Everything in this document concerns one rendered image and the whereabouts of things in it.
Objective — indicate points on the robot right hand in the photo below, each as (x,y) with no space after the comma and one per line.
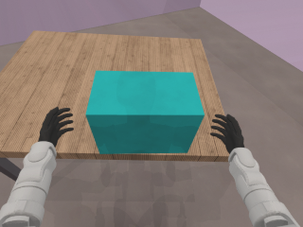
(232,137)

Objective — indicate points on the robot left forearm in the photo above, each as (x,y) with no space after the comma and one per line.
(25,206)

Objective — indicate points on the table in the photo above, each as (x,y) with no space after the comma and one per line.
(57,69)

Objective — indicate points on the robot left hand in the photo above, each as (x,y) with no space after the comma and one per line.
(50,131)

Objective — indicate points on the carton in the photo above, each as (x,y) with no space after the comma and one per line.
(139,112)

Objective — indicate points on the robot right forearm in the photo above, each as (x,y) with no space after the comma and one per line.
(265,210)

